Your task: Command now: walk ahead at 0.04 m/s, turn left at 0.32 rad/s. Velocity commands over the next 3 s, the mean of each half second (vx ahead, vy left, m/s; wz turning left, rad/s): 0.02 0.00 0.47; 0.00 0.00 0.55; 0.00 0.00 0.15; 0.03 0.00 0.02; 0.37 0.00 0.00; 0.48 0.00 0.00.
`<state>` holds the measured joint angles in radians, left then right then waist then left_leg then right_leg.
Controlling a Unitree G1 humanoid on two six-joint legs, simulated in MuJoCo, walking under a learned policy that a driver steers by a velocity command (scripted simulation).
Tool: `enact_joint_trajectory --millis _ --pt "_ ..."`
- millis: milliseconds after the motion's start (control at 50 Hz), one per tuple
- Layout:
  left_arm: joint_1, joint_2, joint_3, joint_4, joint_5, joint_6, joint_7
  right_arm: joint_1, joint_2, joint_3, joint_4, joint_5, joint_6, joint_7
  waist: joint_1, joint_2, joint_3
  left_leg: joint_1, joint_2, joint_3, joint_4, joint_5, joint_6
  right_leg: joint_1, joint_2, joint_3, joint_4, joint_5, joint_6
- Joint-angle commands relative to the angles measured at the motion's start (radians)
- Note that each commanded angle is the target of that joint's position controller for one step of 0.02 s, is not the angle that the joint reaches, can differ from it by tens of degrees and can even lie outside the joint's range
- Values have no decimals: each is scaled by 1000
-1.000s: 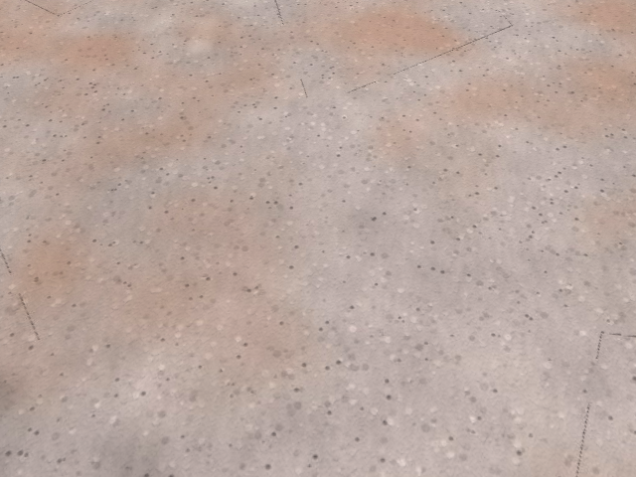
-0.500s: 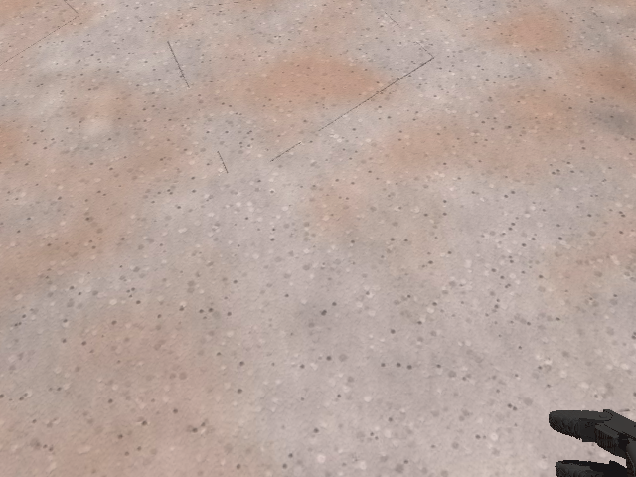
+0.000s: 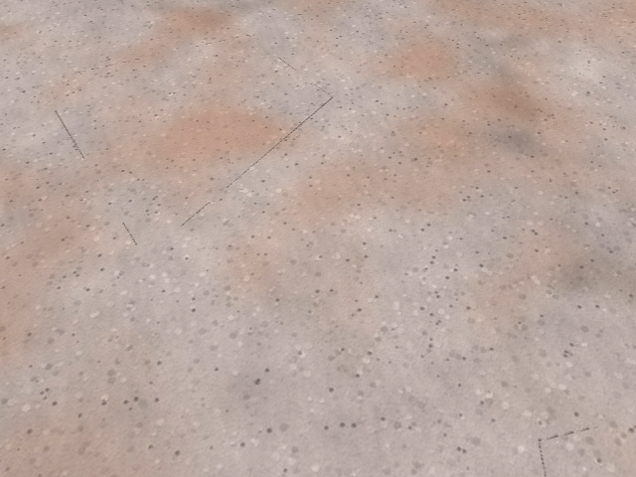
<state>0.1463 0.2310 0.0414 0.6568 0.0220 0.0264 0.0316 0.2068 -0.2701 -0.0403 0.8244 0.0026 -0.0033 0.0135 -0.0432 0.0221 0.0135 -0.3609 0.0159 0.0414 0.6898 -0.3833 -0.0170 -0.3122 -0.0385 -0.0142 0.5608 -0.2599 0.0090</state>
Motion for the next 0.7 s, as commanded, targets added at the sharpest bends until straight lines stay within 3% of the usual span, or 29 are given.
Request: enact_joint_trajectory --millis 20,60,100,140,160,180,200,220,240,260,280,320,440,520,600,660,680,700 --pt "16 194 66 -52 -9 -24 19 -27 -111 -41 -90 8 12 -8 52 -227 -49 -135 19 -18 209 -154 0 120 -298 229 -180 388 -220" --pt "-6 194 71 -50 -18 -23 23 -25 -90 -40 -103 16 18 -3 50 -183 -76 -136 34 -14 199 -142 3 156 -305 197 -154 487 -224" --pt "-44 199 76 -49 -24 -14 24 -14 -84 -41 -109 18 25 5 42 -178 -98 -77 23 16 116 -64 6 155 -289 146 -122 504 -205" --pt "-73 201 80 -43 -39 -3 25 31 -81 -46 -103 15 30 16 9 -170 -108 39 -14 65 -62 102 28 114 -258 79 -60 423 -157" --pt "-48 184 79 -28 -45 -2 23 47 -95 -53 -102 7 32 16 6 -130 -97 101 -30 41 -170 210 53 69 -221 32 11 299 -105" --pt "6 140 72 -22 -26 -1 20 48 -186 -77 -120 -3 28 4 40 85 -88 203 104 -196 -281 479 115 -81 -125 -78 232 49 -8" --pt "-71 99 51 -84 5 -7 24 59 -302 -98 -151 -22 21 0 20 327 -58 273 351 -567 -344 803 314 -355 43 -72 472 -410 70" --pt "-126 134 60 -90 -7 -15 29 109 -271 -87 -156 -50 1 7 -41 205 -141 298 386 -610 -357 762 404 -383 48 77 635 -465 60" --pt "-117 156 68 -78 -23 -16 29 66 -246 -79 -161 -44 -14 6 -11 133 -117 303 337 -520 -332 713 365 -411 28 104 684 -389 47" --pt "-97 164 74 -56 -19 -15 33 12 -228 -77 -170 -20 -16 -4 14 76 -101 299 281 -446 -313 661 305 -427 13 106 673 -299 44" --pt "-93 174 79 -44 -11 -13 40 -24 -204 -69 -180 0 -11 -15 24 62 -94 290 253 -411 -307 649 268 -428 1 113 645 -234 47" --pt "-62 161 79 -35 -15 -14 36 -32 -190 -61 -192 6 3 -30 45 72 -117 251 203 -362 -314 666 247 -351 22 101 634 -150 60" --pt "-80 127 64 -33 -21 -28 25 -10 -207 -73 -215 9 23 -51 23 98 -115 275 164 -389 -327 467 240 -308 48 109 366 -65 87" --pt "-84 137 66 -33 -27 -42 10 -31 -218 -81 -237 5 34 -45 15 129 -87 190 149 -457 -334 339 246 -206 67 113 229 -82 83" --pt "-63 150 71 -31 -33 -63 -8 -55 -217 -84 -256 10 42 -34 15 145 -102 196 141 -539 -298 411 242 -120 85 115 103 -106 61" --pt "11 154 77 -9 -33 -77 -21 -97 -206 -82 -273 28 52 -37 66 138 -113 168 89 -551 -236 423 190 43 84 93 -165 63 27" --pt "36 189 88 -2 -25 -76 -20 -82 -179 -75 -279 27 52 -41 63 95 -130 92 46 -518 -180 289 143 156 -1 143 -210 155 -5" --pt "28 252 98 -19 -9 -67 -12 -22 -121 -60 -277 12 50 -37 18 -128 -149 -39 -68 -366 33 -53 82 257 -214 332 -230 323 -93"
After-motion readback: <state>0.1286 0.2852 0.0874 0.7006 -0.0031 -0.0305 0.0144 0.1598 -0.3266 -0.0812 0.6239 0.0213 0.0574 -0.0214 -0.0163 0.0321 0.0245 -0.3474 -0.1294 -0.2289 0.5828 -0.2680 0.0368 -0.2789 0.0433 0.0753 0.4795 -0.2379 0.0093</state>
